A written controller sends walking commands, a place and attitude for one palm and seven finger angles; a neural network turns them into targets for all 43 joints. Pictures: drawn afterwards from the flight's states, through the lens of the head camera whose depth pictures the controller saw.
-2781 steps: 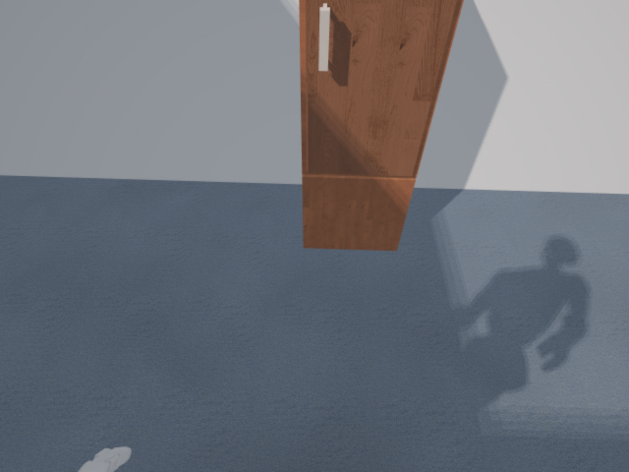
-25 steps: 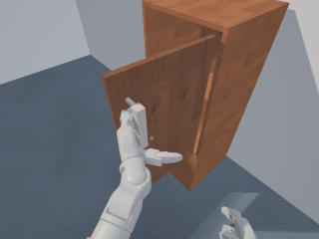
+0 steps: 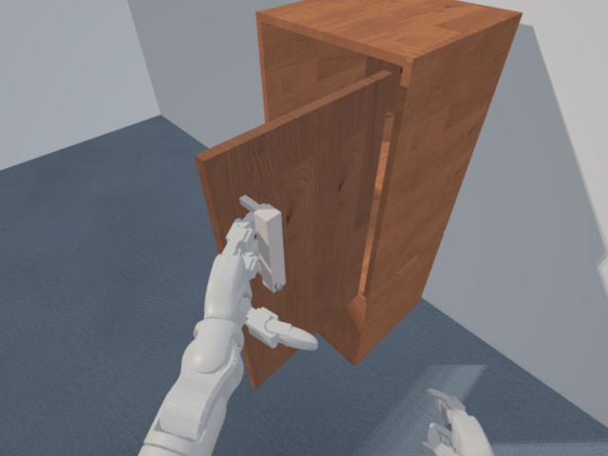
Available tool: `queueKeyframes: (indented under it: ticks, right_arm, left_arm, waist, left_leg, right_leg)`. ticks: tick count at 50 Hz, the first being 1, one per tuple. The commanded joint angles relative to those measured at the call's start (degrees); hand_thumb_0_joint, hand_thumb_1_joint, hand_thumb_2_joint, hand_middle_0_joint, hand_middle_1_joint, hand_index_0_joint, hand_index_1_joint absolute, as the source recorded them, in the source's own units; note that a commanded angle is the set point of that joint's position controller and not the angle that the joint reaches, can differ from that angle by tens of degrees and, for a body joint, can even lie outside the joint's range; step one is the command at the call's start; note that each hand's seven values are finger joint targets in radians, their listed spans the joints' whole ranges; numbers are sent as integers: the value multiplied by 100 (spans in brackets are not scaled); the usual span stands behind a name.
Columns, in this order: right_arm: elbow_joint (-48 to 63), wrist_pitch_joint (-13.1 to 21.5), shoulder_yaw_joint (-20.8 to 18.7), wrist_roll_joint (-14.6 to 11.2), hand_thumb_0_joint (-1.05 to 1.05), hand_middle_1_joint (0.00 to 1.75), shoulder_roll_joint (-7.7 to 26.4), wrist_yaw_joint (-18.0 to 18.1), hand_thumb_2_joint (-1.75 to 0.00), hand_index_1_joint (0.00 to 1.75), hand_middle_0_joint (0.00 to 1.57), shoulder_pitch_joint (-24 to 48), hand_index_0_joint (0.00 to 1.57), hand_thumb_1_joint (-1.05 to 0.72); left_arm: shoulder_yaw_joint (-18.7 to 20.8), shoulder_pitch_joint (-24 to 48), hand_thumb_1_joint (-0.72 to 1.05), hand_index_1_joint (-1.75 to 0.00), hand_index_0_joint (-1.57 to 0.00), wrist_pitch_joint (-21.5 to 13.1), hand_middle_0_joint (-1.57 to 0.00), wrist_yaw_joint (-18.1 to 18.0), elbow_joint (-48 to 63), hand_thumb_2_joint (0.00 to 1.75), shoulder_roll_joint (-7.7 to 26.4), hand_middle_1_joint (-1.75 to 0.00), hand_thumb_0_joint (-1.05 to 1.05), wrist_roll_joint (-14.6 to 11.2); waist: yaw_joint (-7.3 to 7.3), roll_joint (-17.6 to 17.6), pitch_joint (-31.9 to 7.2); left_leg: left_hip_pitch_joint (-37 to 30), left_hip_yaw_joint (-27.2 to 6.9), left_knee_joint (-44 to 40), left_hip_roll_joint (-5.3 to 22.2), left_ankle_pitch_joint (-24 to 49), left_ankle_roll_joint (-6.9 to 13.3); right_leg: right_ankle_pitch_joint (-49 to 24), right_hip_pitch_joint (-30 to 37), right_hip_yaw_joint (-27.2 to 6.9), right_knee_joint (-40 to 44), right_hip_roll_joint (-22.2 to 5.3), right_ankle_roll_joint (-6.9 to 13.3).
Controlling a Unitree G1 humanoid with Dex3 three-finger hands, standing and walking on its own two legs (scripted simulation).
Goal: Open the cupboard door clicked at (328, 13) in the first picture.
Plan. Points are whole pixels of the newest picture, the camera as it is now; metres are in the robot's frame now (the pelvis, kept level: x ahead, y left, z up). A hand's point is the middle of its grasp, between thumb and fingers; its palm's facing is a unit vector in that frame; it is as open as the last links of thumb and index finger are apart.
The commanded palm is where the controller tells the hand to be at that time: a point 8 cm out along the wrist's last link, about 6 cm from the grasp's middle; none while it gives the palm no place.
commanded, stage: slide the hand sideways off the handle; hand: left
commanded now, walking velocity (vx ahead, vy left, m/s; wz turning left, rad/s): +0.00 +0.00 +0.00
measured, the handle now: (261, 243) +0.37 +0.09 +0.11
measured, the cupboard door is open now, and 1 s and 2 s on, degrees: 92 91 91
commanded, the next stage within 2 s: draw the hand back to the body in 0.74 s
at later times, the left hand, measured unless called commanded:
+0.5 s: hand (233, 318) +0.25 +0.10 +0.11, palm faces +0.02 -1.00 -0.04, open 16.2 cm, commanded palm +0.21 +0.16 +0.11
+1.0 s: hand (190, 337) +0.22 +0.14 +0.12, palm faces +0.03 -1.00 -0.05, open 16.3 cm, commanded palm +0.19 +0.20 +0.12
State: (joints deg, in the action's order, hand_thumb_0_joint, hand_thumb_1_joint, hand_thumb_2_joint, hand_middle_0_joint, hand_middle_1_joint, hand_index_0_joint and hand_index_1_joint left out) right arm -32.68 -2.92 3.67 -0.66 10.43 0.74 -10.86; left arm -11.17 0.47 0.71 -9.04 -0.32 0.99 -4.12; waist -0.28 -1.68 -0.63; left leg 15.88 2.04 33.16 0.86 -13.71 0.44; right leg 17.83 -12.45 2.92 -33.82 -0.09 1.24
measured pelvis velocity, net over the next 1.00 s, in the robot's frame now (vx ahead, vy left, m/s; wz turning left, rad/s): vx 0.03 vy -0.02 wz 0.03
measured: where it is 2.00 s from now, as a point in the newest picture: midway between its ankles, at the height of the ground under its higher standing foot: outside the picture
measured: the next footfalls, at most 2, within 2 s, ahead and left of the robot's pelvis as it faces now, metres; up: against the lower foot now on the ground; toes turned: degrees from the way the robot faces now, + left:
none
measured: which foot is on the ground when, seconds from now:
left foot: down 0.00-1.00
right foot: down 0.00-1.00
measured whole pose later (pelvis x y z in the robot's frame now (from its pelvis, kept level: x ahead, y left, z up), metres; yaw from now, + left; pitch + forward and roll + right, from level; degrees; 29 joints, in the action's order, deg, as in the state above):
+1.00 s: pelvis +0.03 -0.02 -0.01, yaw +2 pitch +0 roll +0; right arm -31.1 9.4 2.3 -2.1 13.2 4.0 -14.5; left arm 4.9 -27.8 -5.9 9.4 21.5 11.5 -14.2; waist -1.5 -3.2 -3.0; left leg 21.3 -0.5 39.8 1.7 -18.8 -0.9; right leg 22.7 -16.2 5.2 -38.5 0.8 2.3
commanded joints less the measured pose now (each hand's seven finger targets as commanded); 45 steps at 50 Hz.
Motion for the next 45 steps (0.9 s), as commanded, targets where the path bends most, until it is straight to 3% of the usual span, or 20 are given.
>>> queueKeyframes:
  ticks: [1,2,7,14,19,24,30,35,36,39,45]
  right_arm:
    - [1125,286,-215,2,0,30,514,29,-90,30,20,1050,20,-90]
    - [1147,293,-210,0,0,30,510,39,-90,30,20,1072,20,-90]
    - [1215,355,-217,-9,0,30,523,105,-90,30,20,1073,20,-90]
    - [1325,466,-274,-13,0,30,570,42,-90,30,20,814,20,-90]
    - [1401,535,-300,-17,0,30,606,63,-90,30,20,698,20,-90]
    - [1409,704,-329,-40,0,30,621,116,-90,30,20,541,20,-90]
    - [1399,953,-370,-86,0,30,700,191,-90,30,20,399,20,-90]
    - [1360,1200,-390,-111,0,30,747,257,-90,30,20,328,20,-90]
    - [1358,1256,-376,-115,0,30,756,272,-90,30,20,330,20,-90]
    - [1279,1407,-391,-120,0,30,788,320,-90,30,20,323,20,-90]
    - [1236,1590,-367,-145,0,30,760,348,-90,30,20,390,20,-90]
  left_arm:
    - [422,1110,-50,-30,-15,-397,-15,126,1680,30,416,-30,0,37]
    - [387,1082,-50,-30,-15,-386,-15,167,1836,30,397,-30,0,28]
    - [599,376,-50,-30,-15,-278,-15,392,2230,30,486,-30,0,-212]
    - [884,-1184,-50,-30,-15,-325,-15,590,2899,30,713,-30,0,-253]
    - [1092,-1600,-50,-30,-15,-442,-15,812,3343,30,975,-30,0,-319]
    - [1436,-2448,-50,-30,-15,-677,-15,1159,3607,30,1157,-30,0,-563]
    - [1669,-2899,-50,-30,-15,-907,-15,1610,3727,30,1317,-30,0,-848]
    - [1800,-2964,-50,-30,-15,-1098,-15,1933,3700,30,1440,-30,0,-1038]
    - [1674,-2827,-50,-30,-15,-1124,-15,1976,3710,30,1350,-30,0,-1063]
    - [1827,-2491,-50,-30,-15,-1198,-15,1965,3581,30,1508,-30,0,-1113]
    - [1981,-2428,-50,-30,-15,-1152,-15,1859,3453,30,1600,-30,0,-1096]
  waist:
    - [-187,341,-546]
    - [-171,199,-542]
    - [-163,370,-563]
    - [-259,341,-845]
    - [-160,399,-684]
    - [-214,293,-862]
    - [-132,346,-831]
    - [-100,304,-698]
    - [-52,321,-625]
    - [-44,419,-528]
    - [-180,179,-679]
  left_leg:
    - [-547,-136,-594,-64,-270,76]
    - [-606,-111,-588,-72,-224,83]
    - [-733,-93,-554,-70,46,100]
    - [-749,-73,-435,-58,894,103]
    - [-631,-49,-218,-82,1008,140]
    - [-532,-50,-5,-110,1228,131]
    - [-299,-102,195,-137,1147,135]
    - [-85,-188,336,-170,875,129]
    - [-75,-208,362,-177,822,140]
    - [44,-259,418,-172,564,128]
    - [109,-271,335,-171,304,121]
  right_leg:
    - [251,-335,-157,1081,29,49]
    - [218,-332,-190,1119,25,47]
    - [-59,-233,-181,1201,39,1]
    - [-1473,84,-32,716,91,3]
    - [-1869,-48,-85,611,70,-64]
    - [-2574,54,-118,410,27,-138]
    - [-2863,-106,-172,288,-36,-253]
    - [-2380,-358,-250,296,-70,-260]
    - [-2296,-468,-249,304,-69,-266]
    - [-1642,-625,-314,395,-76,-236]
    - [-850,-613,-340,461,-102,-163]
